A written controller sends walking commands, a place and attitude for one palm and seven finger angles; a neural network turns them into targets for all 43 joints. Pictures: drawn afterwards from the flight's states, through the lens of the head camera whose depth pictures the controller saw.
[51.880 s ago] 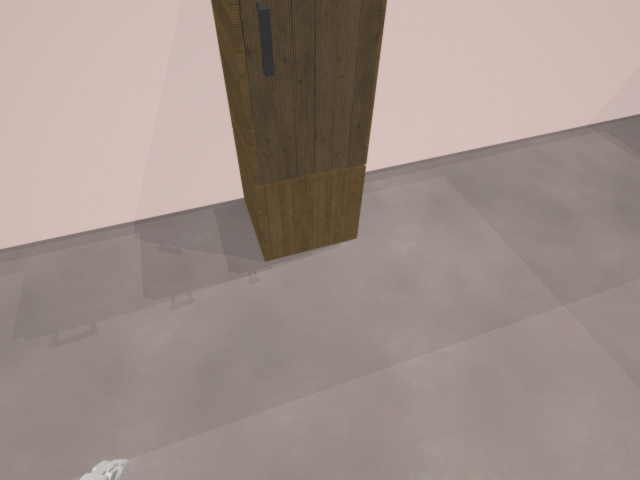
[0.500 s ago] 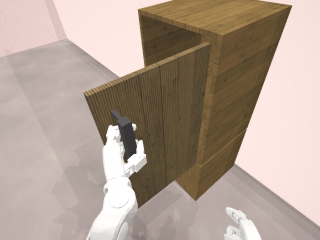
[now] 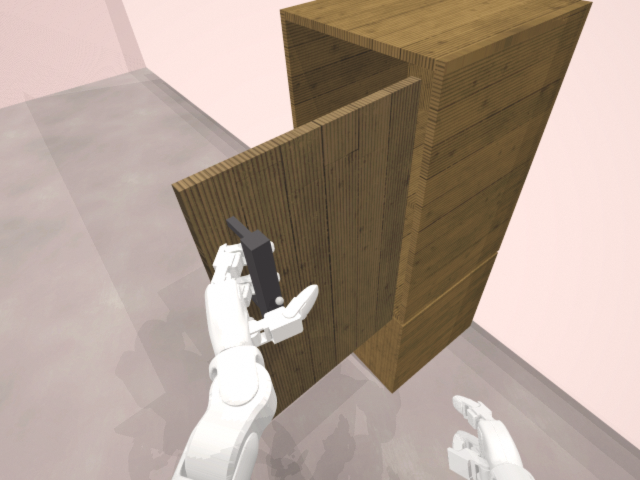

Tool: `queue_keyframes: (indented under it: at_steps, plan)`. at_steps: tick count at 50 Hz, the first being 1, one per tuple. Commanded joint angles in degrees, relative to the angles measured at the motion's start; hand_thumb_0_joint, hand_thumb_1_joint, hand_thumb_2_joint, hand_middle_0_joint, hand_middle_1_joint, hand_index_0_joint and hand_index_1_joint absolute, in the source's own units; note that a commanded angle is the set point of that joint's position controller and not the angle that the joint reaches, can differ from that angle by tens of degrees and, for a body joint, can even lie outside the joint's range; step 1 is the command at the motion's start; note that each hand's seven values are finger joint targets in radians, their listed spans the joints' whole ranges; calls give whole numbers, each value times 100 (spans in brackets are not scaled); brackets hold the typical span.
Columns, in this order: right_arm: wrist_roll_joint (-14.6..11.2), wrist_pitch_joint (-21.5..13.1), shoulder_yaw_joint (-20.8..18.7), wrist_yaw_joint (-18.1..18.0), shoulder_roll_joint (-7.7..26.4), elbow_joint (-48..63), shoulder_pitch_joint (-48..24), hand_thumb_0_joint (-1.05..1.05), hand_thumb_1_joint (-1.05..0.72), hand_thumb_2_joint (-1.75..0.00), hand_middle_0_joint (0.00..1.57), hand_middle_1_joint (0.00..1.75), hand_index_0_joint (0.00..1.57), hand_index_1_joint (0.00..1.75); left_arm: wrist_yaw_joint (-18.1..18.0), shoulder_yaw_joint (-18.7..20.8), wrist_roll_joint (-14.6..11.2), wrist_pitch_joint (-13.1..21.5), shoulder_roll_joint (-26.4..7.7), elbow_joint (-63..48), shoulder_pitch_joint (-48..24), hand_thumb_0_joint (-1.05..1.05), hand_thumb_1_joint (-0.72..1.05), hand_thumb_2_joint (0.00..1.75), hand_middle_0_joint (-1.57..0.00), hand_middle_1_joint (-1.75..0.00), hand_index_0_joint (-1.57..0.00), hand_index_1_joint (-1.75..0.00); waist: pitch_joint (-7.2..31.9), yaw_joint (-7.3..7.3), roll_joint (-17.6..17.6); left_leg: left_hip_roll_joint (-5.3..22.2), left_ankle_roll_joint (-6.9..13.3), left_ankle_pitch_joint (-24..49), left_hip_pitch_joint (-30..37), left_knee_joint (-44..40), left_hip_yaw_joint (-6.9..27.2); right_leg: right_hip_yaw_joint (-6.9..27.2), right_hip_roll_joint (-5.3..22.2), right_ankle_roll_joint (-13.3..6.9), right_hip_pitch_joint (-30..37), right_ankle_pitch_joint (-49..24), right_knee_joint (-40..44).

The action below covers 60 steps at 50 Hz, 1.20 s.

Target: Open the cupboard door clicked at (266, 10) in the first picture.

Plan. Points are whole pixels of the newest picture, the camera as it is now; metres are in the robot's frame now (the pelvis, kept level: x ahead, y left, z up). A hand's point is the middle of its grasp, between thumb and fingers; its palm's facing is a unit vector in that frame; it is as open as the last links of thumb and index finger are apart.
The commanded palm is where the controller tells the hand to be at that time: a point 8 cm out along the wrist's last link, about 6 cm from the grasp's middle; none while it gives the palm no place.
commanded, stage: open thumb and fingers to let go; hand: left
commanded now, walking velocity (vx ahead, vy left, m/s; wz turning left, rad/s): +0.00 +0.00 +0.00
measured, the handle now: (256, 274) +0.33 +0.11 +0.12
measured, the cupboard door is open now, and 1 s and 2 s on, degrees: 93 93 93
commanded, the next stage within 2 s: slide the hand sideways off the handle in 0.46 s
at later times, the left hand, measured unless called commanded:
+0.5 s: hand (274, 295) +0.30 +0.08 +0.12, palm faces +0.26 -0.97 +0.00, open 15.2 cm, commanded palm +0.25 +0.11 +0.12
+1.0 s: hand (272, 324) +0.26 +0.07 +0.12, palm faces -0.14 -0.99 +0.02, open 16.3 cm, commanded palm +0.23 +0.12 +0.12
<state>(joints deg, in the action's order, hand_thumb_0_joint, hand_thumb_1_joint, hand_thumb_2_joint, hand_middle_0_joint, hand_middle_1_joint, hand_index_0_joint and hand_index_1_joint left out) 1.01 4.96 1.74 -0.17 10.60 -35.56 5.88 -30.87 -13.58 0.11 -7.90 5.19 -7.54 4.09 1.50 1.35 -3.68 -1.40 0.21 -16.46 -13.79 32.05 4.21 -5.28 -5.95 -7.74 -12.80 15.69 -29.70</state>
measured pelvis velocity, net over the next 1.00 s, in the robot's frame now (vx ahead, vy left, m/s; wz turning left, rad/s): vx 0.00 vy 0.07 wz -0.05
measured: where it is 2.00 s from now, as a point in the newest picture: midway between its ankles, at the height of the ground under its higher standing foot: outside the picture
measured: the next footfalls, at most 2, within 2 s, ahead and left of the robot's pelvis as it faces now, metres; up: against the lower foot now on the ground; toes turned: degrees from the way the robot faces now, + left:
none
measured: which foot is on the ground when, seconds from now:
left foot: down 0.00-1.00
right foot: down 0.00-1.00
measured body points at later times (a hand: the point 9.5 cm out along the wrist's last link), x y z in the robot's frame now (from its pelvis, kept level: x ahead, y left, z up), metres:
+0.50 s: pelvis +0.00 +0.04 +0.00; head -0.02 +0.02 +0.45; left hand +0.28 +0.13 +0.12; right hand +0.19 -0.16 -0.09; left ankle +0.01 +0.14 -0.73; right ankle +0.01 -0.02 -0.73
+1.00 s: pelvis +0.00 +0.07 -0.01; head -0.03 +0.06 +0.44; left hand +0.26 +0.13 +0.12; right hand +0.17 -0.13 -0.09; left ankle +0.01 +0.14 -0.73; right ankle +0.01 -0.02 -0.73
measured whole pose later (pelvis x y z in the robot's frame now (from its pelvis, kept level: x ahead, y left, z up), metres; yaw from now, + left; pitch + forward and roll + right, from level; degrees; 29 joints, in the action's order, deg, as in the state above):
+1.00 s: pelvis +0.00 +0.07 -0.01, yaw -3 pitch -3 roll +0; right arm -1.4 5.4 3.7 2.6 10.0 -29.3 10.8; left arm -13.3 -20.7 0.0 -5.8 1.8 -9.8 5.4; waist 1.1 0.4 -2.2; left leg -4.7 4.4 -19.0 -15.0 36.6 -0.6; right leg -1.0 -2.5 -2.4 -15.6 18.4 -36.6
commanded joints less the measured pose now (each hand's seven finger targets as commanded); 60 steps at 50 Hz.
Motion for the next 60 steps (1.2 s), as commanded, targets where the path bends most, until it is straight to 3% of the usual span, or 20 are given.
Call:
queue_keyframes:
  at_steps: [1, 4, 6, 11, 15, 22, 28, 29, 30, 32, 34, 37, 39, 41, 42, 46, 51, 52, 57, 60]
  plan:
    - [-10, -251, -110, -50, 301, 966, -911, 0, -90, -90, 20, 30, 20, 30, 46, 34, 121, 436, 181, -1319, -1424, 0, -43, 33, -30, -121, -30, -121, 914, 43, 924, -116, 144, 639, -73, 58, -59, 1447, 1185, 810, 574, -1202, 955]
    - [-1, -279, -107, -37, 298, 1000, -900, 0, -90, -90, 20, 30, 20, 30, -8, -76, 154, 443, 302, -1304, -1501, 0, -50, 30, -30, -120, -30, -120, 855, 13, 902, -110, 153, 636, 20, 78, -79, 1376, 1158, 806, 419, -1087, 955]
    - [-12, -271, -105, -42, 299, 1000, -894, 0, -90, -90, 20, 30, 20, 30, -36, 28, 133, 430, 212, -1248, -1384, 0, -50, 30, -28, -110, -28, -110, 866, 75, 996, -120, 146, 627, -35, 60, -70, 1362, 1142, 800, 484, -1032, 961]
    - [-14, -305, -111, -6, 294, 1000, -900, 0, -90, -90, 20, 30, 20, 30, -115, -138, 157, 406, 396, -1212, -1427, 0, -50, 30, -24, -85, -24, -85, 754, 58, 1009, -112, 150, 608, 44, 74, -99, 1192, 1057, 738, 284, -720, 949]
    - [13, -332, -113, 22, 293, 1001, -945, 0, -90, -90, 20, 30, 20, 30, -229, -232, 170, 342, 546, -1146, -1642, 0, -50, 30, -21, -65, -21, -65, 746, 42, 888, -115, 149, 561, 106, 112, -127, 1108, 1021, 702, 116, -435, 947]
    - [21, -334, -134, 129, 309, 947, -932, 0, -90, -90, 20, 30, 20, 30, -371, -461, 250, 158, 858, -882, -1837, 0, -50, 30, -15, -30, -15, -30, 839, 34, 662, -25, 138, 690, 273, 70, -122, 632, 790, 534, -198, -153, 625]
    - [17, -301, -145, 236, 313, 936, -951, 0, -90, -90, 20, 30, 20, 30, -420, -576, 232, 4, 1038, -948, -1924, 0, -50, 30, -15, -30, -15, -30, 941, 34, 635, 59, 94, 904, 272, 126, -76, 424, 673, 465, -294, -364, 303]
    - [-17, -192, -158, 302, 585, 970, -437, 0, -90, -90, 20, 30, 20, 30, 854, -1884, 689, 337, 660, -1146, -1994, 0, -50, 30, -15, -30, -15, -30, 541, -574, 929, -14, 210, 1095, 570, -75, -41, 599, 611, 513, -439, -1037, 153]
    - [-119, -180, -196, 235, 518, 1138, -367, 0, -90, -90, 20, 30, 20, 30, 1517, -1462, 443, 640, 241, -1274, -2175, 0, -50, 30, -15, -30, -15, -30, 921, -444, 899, 15, 239, 1172, 514, -36, -40, 530, 609, 497, -255, -1315, 10]
    - [-160, -185, -137, 136, 499, 1308, -363, 0, -90, -90, 20, 30, 20, 30, 2273, -1338, 246, 985, -147, -1548, -2326, 0, -50, 30, -15, -30, -15, -30, 1423, -297, 347, -5, 241, 1321, 637, 1, -73, 557, 623, 449, -28, -1598, -194]
    - [-239, -268, -67, 69, 436, 1440, -353, 0, -90, -90, 20, 30, 20, 30, 2677, -1265, -28, 1046, -72, -1363, -2314, 0, -50, 30, -15, -30, -15, -30, 1215, -327, 470, 35, 246, 1003, 634, -42, -9, 458, 582, 447, -227, -1092, -87]
    - [-317, -393, 25, 21, 433, 1518, -535, 0, -90, -90, 20, 30, 20, 30, 2600, -1012, -504, 906, 221, -1073, -1995, 0, -50, 30, -15, -30, -15, -30, 570, -229, 696, 112, 178, 287, 316, -284, 152, 300, 500, 469, -475, -120, 66]
    - [-321, -442, 35, 26, 456, 1502, -620, 0, -90, -90, 20, 30, 20, 30, 2356, -776, -619, 783, 204, -1097, -2076, 0, -50, 30, -15, -30, -15, -30, 472, -159, 814, 118, 154, -16, 199, -388, 206, 263, 484, 486, -510, 169, 75]
    - [-294, -429, 21, 76, 477, 1493, -608, 0, -90, -90, 20, 30, 20, 30, 2102, -578, -484, 691, 5, -1125, -1804, 0, -50, 30, -15, -30, -15, -30, 543, -41, 801, 126, 123, 23, 128, -425, 203, 261, 479, 463, -420, 177, 7]
    - [-274, -411, 4, 116, 459, 1551, -590, 0, -90, -90, 20, 30, 20, 30, 1996, -595, -388, 688, 45, -1332, -1690, 0, -50, 30, -15, -30, -15, -30, 726, -4, 761, 139, 105, 157, 191, -433, 199, 255, 485, 451, -353, 71, -64]
    - [-247, -286, -53, 278, 444, 1635, -488, 0, -90, -90, 20, 30, 20, 30, 1796, -817, 70, 648, 63, -1602, -1122, 0, -50, 30, -15, -30, -15, -30, 765, 22, 446, 198, 25, 506, 200, -352, 140, 260, 467, 392, -340, -177, -227]
    - [-245, -131, -17, 244, 448, 1751, -596, 0, -90, -90, 20, 30, 20, 30, 1779, -777, 174, 541, -119, -1776, -968, 0, -50, 30, -15, -30, -15, -30, 500, -36, 638, 185, 105, 226, 77, -322, 85, 331, 479, 406, -377, 65, -64]
    - [-240, -120, -12, 234, 433, 1795, -612, 0, -90, -90, 20, 30, 20, 30, 1780, -789, 152, 529, -89, -1921, -931, 0, -50, 30, -15, -30, -15, -30, 564, -32, 506, 189, 104, 293, 146, -329, 63, 333, 483, 404, -347, 13, -61]
    - [-242, -85, 10, 198, 416, 1908, -620, 0, -90, -90, 20, 30, 20, 30, 1906, -580, -49, 493, -301, -2366, -72, 0, -50, 30, -15, -30, -15, -30, 711, 59, 745, 173, 134, 676, 193, -243, -22, 370, 477, 427, -100, -392, -24]
    - [-235, -99, 18, 171, 433, 1934, -618, 0, -90, -90, 20, 30, 20, 30, 1995, -445, -87, 543, -517, -2707, 99, 0, -50, 30, -15, -30, -15, -30, 698, 32, 693, 129, 171, 740, 198, -174, -98, 476, 495, 446, -64, -566, 31]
